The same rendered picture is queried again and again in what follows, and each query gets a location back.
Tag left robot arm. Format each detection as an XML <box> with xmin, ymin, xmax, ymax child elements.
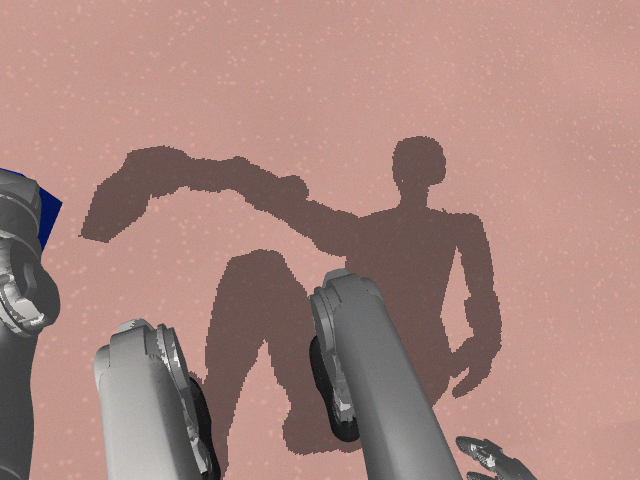
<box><xmin>0</xmin><ymin>169</ymin><xmax>60</xmax><ymax>480</ymax></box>

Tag right robot foot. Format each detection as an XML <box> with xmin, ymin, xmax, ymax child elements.
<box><xmin>309</xmin><ymin>335</ymin><xmax>360</xmax><ymax>442</ymax></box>

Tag left robot foot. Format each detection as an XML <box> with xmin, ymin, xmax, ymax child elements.
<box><xmin>189</xmin><ymin>377</ymin><xmax>221</xmax><ymax>480</ymax></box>

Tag right robot hand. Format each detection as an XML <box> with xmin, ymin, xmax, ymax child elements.
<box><xmin>456</xmin><ymin>436</ymin><xmax>537</xmax><ymax>480</ymax></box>

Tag carton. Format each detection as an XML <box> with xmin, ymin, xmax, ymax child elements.
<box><xmin>0</xmin><ymin>168</ymin><xmax>63</xmax><ymax>252</ymax></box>

